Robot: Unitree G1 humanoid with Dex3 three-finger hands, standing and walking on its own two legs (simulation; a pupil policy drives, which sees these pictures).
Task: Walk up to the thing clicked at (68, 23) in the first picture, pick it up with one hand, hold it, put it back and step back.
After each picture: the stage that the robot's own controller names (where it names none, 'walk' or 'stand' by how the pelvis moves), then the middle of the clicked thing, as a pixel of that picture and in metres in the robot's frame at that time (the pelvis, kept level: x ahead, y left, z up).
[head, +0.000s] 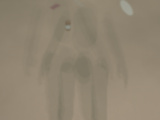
stand; (68, 25) +1.65 +0.18 -0.72
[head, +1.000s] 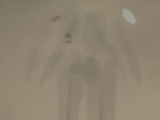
walk; (68, 38) +1.53 +0.30 -0.72
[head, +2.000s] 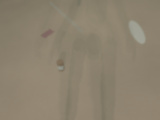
walk; (60, 65) +0.97 +0.29 -0.72
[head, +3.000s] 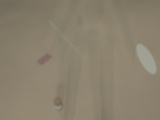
walk; (58, 104) +0.61 +0.24 -0.72
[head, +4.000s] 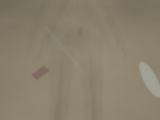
stand; out of the picture +0.40 +0.15 -0.69
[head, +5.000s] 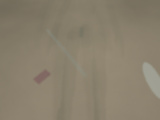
stand; out of the picture +0.36 +0.16 -0.72
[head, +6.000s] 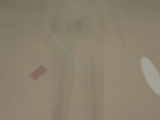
stand; out of the picture +0.33 +0.18 -0.72
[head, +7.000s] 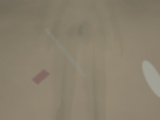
stand; out of the picture +0.34 +0.17 -0.73
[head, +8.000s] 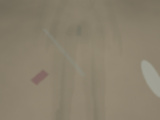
stand; out of the picture +0.34 +0.17 -0.73
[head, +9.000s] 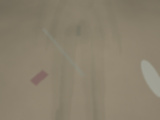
stand; out of the picture +0.33 +0.18 -0.73
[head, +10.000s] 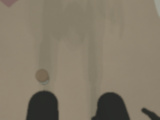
go down; (42, 77) +0.39 +0.17 -0.44
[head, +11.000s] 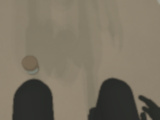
go down; (31, 65) +0.42 +0.20 -0.32
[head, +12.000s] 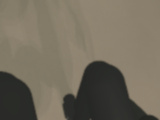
close in; out of the picture +0.41 +0.24 -0.23
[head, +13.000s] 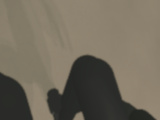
close; out of the picture +0.40 +0.25 -0.22
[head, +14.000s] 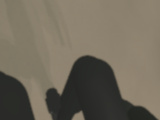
lift; out of the picture +0.40 +0.25 -0.23
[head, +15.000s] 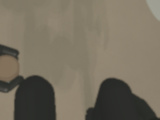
lift; (7, 72) +0.32 +0.25 -0.08
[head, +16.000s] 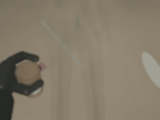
hold; (30, 80) +0.33 +0.17 +0.06
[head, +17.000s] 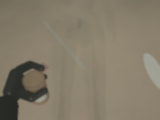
hold; (37, 88) +0.32 +0.16 +0.02
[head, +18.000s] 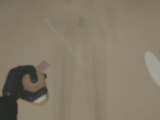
crouch; (36, 89) +0.31 +0.17 +0.01
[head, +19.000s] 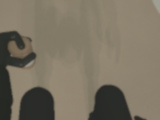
crouch; (23, 54) +0.42 +0.18 -0.09
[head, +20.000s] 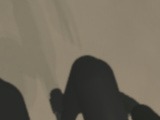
lower; out of the picture +0.41 +0.27 -0.22
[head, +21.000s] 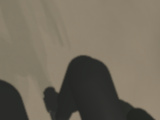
lower; out of the picture +0.42 +0.27 -0.23
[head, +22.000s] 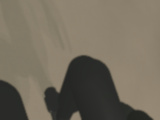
lower; out of the picture +0.42 +0.27 -0.23
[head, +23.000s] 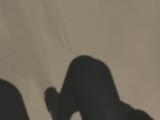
lower; out of the picture +0.42 +0.27 -0.23
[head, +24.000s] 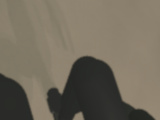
loosen; out of the picture +0.40 +0.25 -0.23
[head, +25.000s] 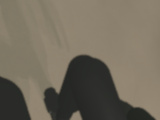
withdraw; out of the picture +0.40 +0.25 -0.23
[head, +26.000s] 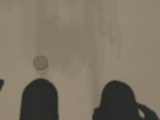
walk; (41, 65) +0.43 +0.18 -0.34
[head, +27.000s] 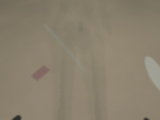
stand; out of the picture +0.34 +0.13 -0.66
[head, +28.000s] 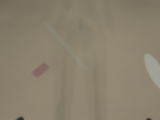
stand; out of the picture +0.36 +0.15 -0.67
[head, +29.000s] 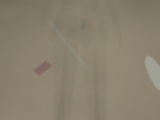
stand; out of the picture +0.37 +0.15 -0.69
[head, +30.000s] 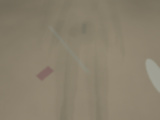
walk; out of the picture +0.36 +0.15 -0.72
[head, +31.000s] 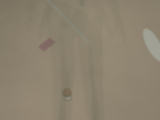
walk; (67, 94) +0.54 +0.12 -0.71
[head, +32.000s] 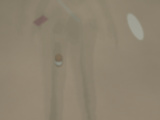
walk; (58, 60) +0.86 +0.14 -0.71
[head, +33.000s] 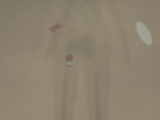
stand; (69, 61) +1.00 +0.14 -0.71
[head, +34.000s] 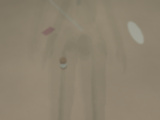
stand; (63, 63) +1.01 +0.18 -0.73
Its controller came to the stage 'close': yes
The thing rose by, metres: 0.72
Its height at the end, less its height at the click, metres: +0.00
